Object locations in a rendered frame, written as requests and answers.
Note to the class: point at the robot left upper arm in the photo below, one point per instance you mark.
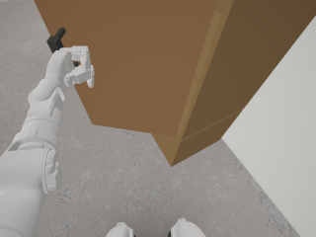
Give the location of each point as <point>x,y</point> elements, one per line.
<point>27,177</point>

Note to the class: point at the cupboard door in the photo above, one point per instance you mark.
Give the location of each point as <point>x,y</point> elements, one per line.
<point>145,54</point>

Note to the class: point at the robot left forearm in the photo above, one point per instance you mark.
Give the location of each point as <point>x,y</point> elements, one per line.
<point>44,119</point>

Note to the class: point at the handle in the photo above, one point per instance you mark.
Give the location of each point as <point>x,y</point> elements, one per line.
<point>55,43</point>

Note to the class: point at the left robot hand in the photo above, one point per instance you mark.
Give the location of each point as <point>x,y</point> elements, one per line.
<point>61,67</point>

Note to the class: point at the right robot thigh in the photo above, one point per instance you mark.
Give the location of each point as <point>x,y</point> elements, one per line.
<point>186,229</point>

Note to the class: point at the robot right shin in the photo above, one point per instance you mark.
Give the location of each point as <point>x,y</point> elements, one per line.
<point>181,220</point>

